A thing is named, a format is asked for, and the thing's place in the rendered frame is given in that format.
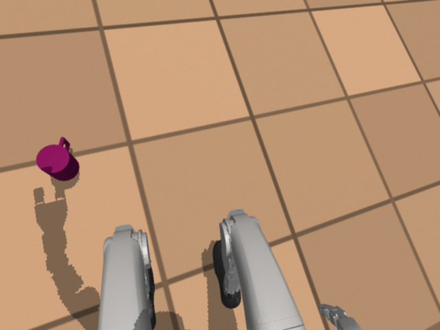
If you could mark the mug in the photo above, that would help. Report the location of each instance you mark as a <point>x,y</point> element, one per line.
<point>55,160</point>

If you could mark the right robot foot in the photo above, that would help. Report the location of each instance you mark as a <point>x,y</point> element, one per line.
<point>230,301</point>

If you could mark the right robot hand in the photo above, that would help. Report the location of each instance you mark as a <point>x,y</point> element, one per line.
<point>338,317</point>

